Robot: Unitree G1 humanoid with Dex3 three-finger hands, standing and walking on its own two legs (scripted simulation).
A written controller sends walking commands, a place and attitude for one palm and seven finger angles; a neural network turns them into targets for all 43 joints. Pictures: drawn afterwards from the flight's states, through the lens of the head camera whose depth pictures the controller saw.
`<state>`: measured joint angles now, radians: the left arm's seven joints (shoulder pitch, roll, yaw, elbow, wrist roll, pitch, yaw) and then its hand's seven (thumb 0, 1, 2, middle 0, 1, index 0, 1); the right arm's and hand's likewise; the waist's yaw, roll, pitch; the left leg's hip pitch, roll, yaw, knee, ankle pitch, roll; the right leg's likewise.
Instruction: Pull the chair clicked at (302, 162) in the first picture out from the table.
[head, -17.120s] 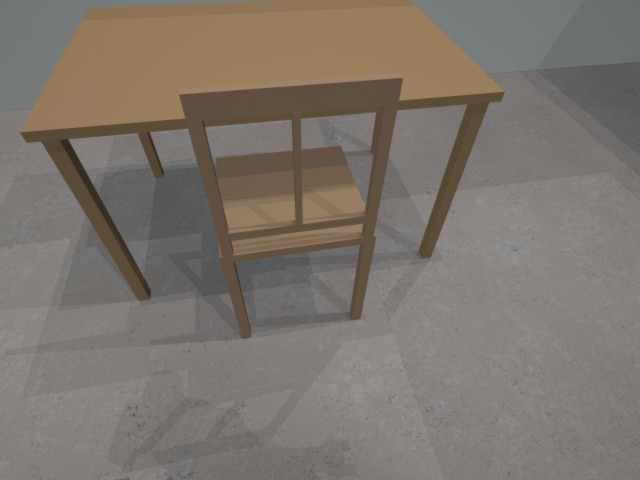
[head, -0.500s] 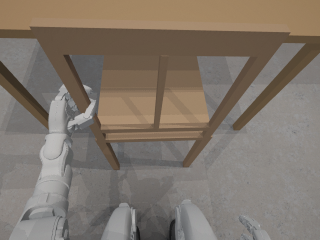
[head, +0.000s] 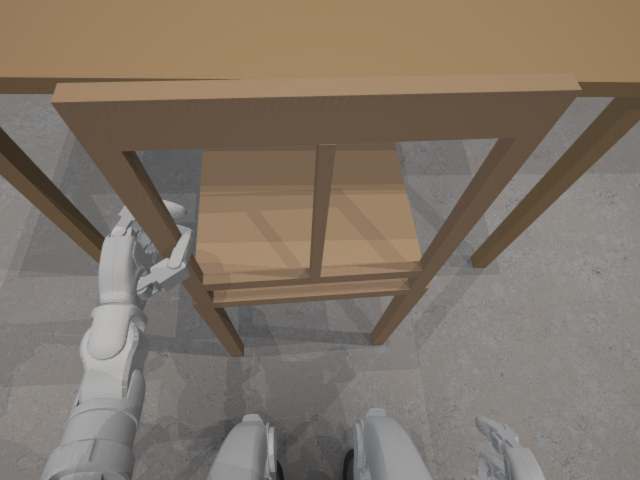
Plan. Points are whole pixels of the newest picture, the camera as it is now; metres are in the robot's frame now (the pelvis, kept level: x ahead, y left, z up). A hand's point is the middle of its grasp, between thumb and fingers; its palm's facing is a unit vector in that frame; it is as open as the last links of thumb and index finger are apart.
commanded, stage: step backward, pulling the chair out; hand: left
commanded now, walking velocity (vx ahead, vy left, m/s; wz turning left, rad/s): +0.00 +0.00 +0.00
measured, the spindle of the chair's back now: (319, 223) +0.42 +0.00 +0.03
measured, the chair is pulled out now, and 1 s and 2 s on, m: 0.02 0.10 0.15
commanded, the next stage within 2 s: none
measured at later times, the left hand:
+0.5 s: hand (189, 276) +0.35 +0.15 +0.03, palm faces +0.05 -0.98 -0.17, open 5.9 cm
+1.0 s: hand (206, 351) +0.26 +0.12 +0.03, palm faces +0.01 -0.98 -0.18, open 5.7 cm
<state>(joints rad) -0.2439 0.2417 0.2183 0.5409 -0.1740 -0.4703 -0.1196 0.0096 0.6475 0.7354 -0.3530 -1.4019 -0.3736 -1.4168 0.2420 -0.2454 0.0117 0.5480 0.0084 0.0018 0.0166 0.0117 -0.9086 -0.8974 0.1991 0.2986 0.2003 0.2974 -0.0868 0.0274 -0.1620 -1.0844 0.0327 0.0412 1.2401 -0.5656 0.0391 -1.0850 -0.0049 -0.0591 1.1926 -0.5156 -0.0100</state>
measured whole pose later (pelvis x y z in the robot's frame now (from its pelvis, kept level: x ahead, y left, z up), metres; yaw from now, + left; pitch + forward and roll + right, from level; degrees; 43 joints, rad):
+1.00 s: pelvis -0.06 +0.00 +0.10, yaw +0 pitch +3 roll +0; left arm -0.33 0.15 -0.01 0.97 -0.05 -0.27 0.13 0.04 0.63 0.68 -0.26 -1.18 -0.50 -1.45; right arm 0.25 -0.26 0.01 0.69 0.06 0.06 -0.12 0.01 -0.91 -0.90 0.20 0.30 0.20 0.30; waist -0.05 0.02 0.07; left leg -0.44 0.01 0.08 0.57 -0.18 0.04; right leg -0.45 0.00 -0.03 0.54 -0.15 -0.01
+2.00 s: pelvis -0.13 +0.01 +0.09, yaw -1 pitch +2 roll +1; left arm -0.31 0.15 -0.05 0.84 0.00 -0.22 0.11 0.00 0.61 0.69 -0.22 -1.23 -0.50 -1.45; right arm 0.25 -0.20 0.00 0.69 0.02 0.03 -0.10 0.01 -0.91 -0.90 0.20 0.30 0.20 0.30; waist -0.05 -0.01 0.09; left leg -0.36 0.05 0.03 0.67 -0.35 -0.05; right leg -0.51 -0.05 -0.01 0.63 -0.15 0.01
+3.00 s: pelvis -0.23 +0.02 +0.09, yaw +0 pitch +1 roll +0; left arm -0.35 0.14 -0.05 0.80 0.00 -0.15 0.11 0.00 0.63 0.71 -0.16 -1.20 -0.48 -1.44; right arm 0.18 -0.26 0.00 0.68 0.03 0.06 -0.11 0.01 -0.91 -0.90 0.20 0.30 0.20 0.30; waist -0.09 -0.02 0.13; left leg -0.35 0.01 -0.01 0.62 -0.28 -0.02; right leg -0.47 -0.06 -0.05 0.53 -0.09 0.01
